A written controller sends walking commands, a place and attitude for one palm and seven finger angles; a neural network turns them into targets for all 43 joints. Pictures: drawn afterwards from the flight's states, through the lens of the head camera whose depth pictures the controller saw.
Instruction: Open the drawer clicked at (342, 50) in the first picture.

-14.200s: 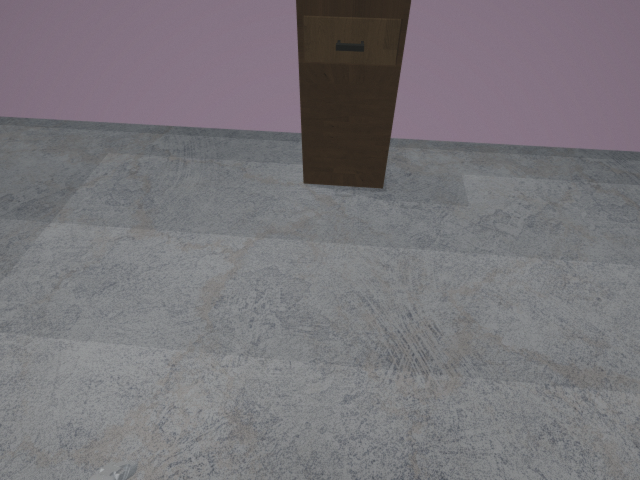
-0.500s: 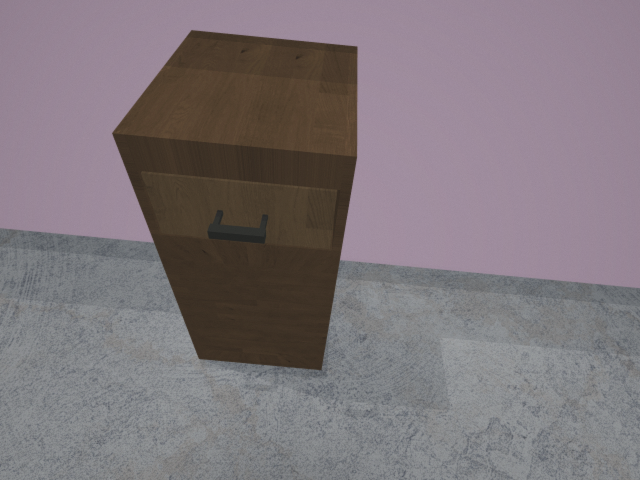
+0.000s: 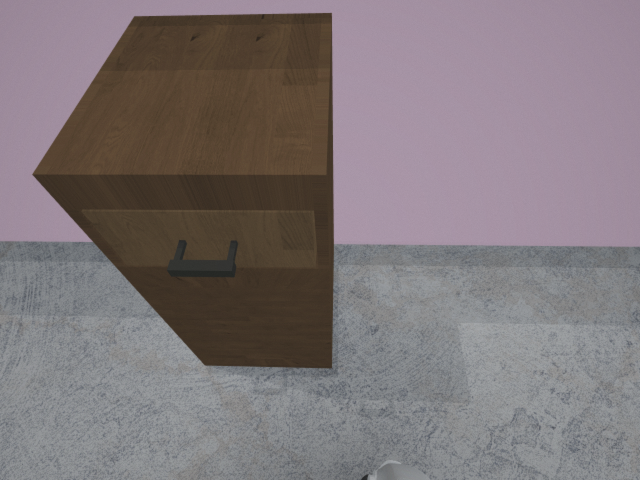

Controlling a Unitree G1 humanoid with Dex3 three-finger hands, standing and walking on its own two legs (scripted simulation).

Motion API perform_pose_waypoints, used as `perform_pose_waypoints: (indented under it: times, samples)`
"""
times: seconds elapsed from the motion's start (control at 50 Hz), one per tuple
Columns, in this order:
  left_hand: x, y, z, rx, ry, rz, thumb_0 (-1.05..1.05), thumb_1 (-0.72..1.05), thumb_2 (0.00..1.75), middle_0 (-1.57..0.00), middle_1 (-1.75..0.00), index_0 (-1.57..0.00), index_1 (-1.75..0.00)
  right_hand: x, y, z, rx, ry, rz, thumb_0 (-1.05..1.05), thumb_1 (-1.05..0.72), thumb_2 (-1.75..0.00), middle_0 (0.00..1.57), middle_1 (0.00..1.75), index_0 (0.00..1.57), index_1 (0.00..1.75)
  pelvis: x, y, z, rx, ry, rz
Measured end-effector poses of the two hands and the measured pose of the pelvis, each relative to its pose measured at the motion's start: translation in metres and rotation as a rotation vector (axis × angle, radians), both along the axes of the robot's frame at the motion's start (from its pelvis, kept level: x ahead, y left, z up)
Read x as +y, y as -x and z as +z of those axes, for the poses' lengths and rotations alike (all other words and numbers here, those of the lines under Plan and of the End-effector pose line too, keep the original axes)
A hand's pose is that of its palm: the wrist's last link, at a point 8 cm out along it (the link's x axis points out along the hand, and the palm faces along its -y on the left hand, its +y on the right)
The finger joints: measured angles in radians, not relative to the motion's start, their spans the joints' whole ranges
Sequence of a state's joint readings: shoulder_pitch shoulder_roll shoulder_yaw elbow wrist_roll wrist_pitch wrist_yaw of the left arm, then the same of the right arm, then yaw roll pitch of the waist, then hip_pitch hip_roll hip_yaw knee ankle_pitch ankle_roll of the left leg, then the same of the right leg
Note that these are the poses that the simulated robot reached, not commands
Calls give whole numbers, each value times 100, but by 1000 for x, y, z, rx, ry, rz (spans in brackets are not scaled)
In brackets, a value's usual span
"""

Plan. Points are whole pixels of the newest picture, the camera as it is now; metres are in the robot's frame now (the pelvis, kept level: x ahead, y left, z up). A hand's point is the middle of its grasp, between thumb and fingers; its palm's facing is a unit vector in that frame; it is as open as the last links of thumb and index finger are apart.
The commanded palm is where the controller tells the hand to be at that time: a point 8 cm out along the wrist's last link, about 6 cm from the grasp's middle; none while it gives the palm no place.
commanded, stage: come to a stop and stand still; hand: left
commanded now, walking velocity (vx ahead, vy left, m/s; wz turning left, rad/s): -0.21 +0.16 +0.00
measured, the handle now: (204, 257) +0.44 +0.22 -0.06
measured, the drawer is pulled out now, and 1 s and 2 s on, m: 0.00 0.00 0.00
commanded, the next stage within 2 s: look again from close up in 1.22 s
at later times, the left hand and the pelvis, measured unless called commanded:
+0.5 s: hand out of the picture -0.04 +0.24 -0.17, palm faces +0.10 -0.98 -0.18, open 7.3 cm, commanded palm none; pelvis -0.05 +0.05 +0.02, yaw +0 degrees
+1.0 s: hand out of the picture -0.11 +0.19 -0.16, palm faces +0.01 -0.99 -0.14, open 7.3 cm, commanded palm none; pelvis -0.10 +0.04 +0.02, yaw -1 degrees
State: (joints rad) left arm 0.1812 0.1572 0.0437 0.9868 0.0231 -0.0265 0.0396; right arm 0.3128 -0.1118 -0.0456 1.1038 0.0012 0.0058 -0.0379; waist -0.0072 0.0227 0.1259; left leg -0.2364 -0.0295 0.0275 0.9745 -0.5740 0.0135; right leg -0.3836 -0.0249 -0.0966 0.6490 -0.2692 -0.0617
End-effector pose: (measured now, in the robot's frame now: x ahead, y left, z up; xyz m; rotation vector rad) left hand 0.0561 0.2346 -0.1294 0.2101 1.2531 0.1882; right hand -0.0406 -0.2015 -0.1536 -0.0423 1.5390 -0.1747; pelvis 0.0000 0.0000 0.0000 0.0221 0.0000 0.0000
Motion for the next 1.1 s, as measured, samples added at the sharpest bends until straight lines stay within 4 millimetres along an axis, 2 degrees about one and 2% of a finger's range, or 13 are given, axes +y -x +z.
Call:
perform_pose_waypoints:
  times: [0.08,0.16,0.22,0.3,0.36,0.4,0.44,0.5,0.58,0.7,0.82,0.94,1.1]
  samples:
    - [-9,4,5,-1,8,27,0,92,90,-20,-29,-20,-30,-29,-50,8,-110,57,38,0,-91,-90,20,30,20,30,-3,2,7,-9,-13,1]
    - [-5,14,9,-2,9,33,0,94,90,-20,-29,-20,-30,-45,-93,20,-230,97,82,0,-91,-90,19,30,20,30,-1,10,12,-7,-14,1]
    - [1,25,9,-7,18,36,0,93,90,-20,-29,-20,-30,-45,-112,29,-301,113,114,0,-91,-90,19,30,19,30,4,18,12,-10,-12,2]
    - [15,44,4,-14,37,50,0,92,90,-20,-29,-21,-30,-30,-116,38,-358,121,150,0,-91,-90,19,30,19,30,15,29,11,-15,0,3]
    - [29,61,-7,-6,57,65,0,92,90,-20,-29,-20,-30,-12,-104,39,-382,126,160,0,-91,-90,19,30,19,30,28,37,6,-20,19,5]
    - [39,73,-15,13,71,77,0,92,90,-20,-29,-20,-30,2,-87,39,-373,127,156,0,-91,-90,19,30,20,30,36,43,4,-29,22,5]
    - [45,84,-14,40,78,83,0,92,90,-20,-29,-20,-30,17,-66,41,-338,112,149,0,-91,-90,19,30,20,30,42,46,8,-30,25,2]
    - [50,101,-8,74,85,88,0,92,90,-20,-29,-20,-30,23,-38,43,-276,124,128,0,-94,-90,20,30,20,30,50,50,15,-13,34,5]
    - [52,127,-3,131,85,87,0,91,90,-20,-29,-20,-30,32,-12,40,-212,106,119,0,-94,-90,20,30,20,30,57,55,18,15,21,-9]
    - [41,152,-2,213,75,44,0,91,90,-20,-29,-20,-30,35,24,25,-166,75,59,1,-94,-90,20,30,20,30,56,67,13,33,-15,-36]
    - [25,157,5,183,80,16,0,91,90,-20,-29,-20,-30,38,59,20,-123,34,28,1,-93,-90,20,30,20,30,52,80,18,-8,13,-32]
    - [8,159,-2,136,112,7,0,91,90,-20,-29,-20,-30,40,82,21,-107,17,21,0,-92,-90,20,30,20,30,43,91,18,-40,15,-30]
    - [-4,187,-4,172,136,32,1,92,90,-20,-29,-20,-30,38,107,22,-60,13,20,0,-91,-90,20,30,20,30,37,103,17,-25,19,-21]
